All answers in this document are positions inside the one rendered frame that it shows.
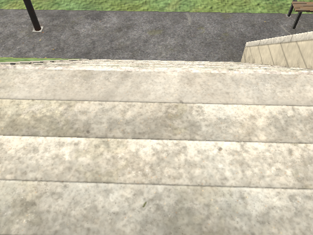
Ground stairs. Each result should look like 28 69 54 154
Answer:
0 59 313 75

